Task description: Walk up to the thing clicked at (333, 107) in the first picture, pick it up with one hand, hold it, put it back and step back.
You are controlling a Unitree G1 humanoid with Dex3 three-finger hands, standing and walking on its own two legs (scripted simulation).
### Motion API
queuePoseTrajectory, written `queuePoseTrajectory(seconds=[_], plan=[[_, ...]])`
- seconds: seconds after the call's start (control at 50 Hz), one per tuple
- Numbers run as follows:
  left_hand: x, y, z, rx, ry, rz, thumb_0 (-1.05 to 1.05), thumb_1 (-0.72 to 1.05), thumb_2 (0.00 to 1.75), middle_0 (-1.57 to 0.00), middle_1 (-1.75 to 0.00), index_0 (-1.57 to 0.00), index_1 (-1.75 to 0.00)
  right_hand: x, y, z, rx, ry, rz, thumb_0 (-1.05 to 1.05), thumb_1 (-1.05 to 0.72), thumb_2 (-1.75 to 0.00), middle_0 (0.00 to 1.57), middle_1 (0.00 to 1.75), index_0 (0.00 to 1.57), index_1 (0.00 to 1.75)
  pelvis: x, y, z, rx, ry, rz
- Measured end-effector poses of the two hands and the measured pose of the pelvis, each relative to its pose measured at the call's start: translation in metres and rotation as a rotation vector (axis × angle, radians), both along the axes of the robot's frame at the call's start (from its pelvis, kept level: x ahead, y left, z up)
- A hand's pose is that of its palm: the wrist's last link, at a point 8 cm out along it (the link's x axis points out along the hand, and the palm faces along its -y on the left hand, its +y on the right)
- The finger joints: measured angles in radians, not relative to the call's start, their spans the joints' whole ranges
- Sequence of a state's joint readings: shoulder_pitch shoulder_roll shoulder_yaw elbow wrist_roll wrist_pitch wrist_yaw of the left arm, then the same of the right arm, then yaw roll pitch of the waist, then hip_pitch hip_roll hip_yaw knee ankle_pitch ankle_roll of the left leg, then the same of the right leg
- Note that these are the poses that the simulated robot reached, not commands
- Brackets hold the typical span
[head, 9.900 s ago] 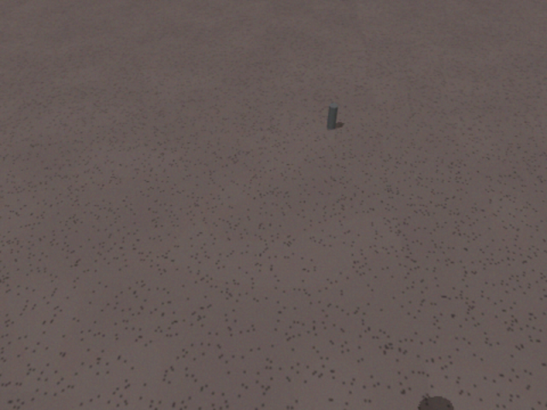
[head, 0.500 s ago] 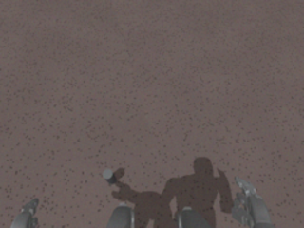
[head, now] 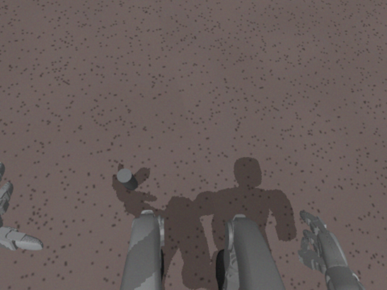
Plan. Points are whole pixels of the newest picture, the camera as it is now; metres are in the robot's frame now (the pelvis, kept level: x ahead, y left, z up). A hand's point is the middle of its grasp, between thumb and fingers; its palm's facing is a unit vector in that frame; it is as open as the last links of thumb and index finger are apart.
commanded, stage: go down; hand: left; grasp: from the side
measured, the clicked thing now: (128, 180) +0.42 +0.24 -0.48
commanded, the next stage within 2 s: approach in 1.40 s
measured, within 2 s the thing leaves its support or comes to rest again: neither
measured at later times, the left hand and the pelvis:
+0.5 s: hand (22, 191) +0.31 +0.39 -0.13, palm faces +0.19 -0.97 -0.14, open 17.2 cm; pelvis -0.03 +0.00 -0.10, yaw -3 degrees
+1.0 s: hand (24, 185) +0.33 +0.41 -0.15, palm faces +0.18 -0.98 -0.11, open 17.4 cm; pelvis -0.04 +0.00 -0.15, yaw -4 degrees
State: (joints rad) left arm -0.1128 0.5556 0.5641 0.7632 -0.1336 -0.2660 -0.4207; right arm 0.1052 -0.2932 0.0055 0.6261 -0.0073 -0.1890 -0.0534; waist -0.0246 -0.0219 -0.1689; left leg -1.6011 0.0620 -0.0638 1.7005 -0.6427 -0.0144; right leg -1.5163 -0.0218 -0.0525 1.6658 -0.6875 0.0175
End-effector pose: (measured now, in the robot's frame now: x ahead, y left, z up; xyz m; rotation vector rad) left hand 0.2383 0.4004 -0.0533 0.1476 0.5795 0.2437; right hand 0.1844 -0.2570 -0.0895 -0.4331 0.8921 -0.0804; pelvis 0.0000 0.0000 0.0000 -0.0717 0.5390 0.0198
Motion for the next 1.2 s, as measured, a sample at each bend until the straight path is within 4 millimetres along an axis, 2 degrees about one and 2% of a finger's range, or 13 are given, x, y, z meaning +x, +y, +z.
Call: queuePoseTrajectory(seconds=[0.18,0.34,0.54,0.78,1.2], plan=[[0.012,0.021,-0.026,0.006,-0.118,-0.004,-0.01,-0.48,0.1,-0.06,-0.1,-0.05,-0.1,-0.027,-0.002,-0.056,-0.007,0.104,0.016,0.01,-0.89,-0.9,0.21,0.3,0.2,0.3,-0.014,-0.001,-0.042,-0.009,0.038,-0.009],[0.034,0.031,-0.045,-0.003,-0.203,-0.033,-0.01,-0.47,0.1,-0.05,-0.09,-0.04,-0.1,-0.044,-0.008,-0.088,-0.034,0.143,0.026,0.01,-0.9,-0.9,0.21,0.3,0.2,0.3,-0.024,-0.003,-0.074,-0.02,0.046,-0.02],[0.046,0.043,-0.063,-0.017,-0.266,-0.04,-0.01,-0.47,0.08,-0.06,-0.08,-0.04,-0.08,-0.058,-0.018,-0.112,-0.071,0.171,0.024,0.01,-0.91,-0.9,0.21,0.3,0.2,0.3,-0.03,-0.003,-0.103,-0.03,0.047,-0.033],[0.057,0.05,-0.081,-0.026,-0.327,-0.06,-0.01,-0.51,0.08,-0.05,-0.07,-0.04,-0.08,-0.066,-0.021,-0.137,-0.096,0.18,0.039,0.01,-0.92,-0.9,0.21,0.3,0.2,0.3,-0.037,-0.002,-0.133,-0.039,0.035,-0.038],[0.068,0.059,-0.098,-0.032,-0.383,-0.066,-0.01,-0.54,0.09,-0.05,-0.07,-0.03,-0.08,-0.074,-0.021,-0.167,-0.098,0.211,0.058,0.01,-0.92,-0.91,0.21,0.3,0.2,0.3,-0.038,-0.002,-0.162,-0.044,0.031,-0.048]])
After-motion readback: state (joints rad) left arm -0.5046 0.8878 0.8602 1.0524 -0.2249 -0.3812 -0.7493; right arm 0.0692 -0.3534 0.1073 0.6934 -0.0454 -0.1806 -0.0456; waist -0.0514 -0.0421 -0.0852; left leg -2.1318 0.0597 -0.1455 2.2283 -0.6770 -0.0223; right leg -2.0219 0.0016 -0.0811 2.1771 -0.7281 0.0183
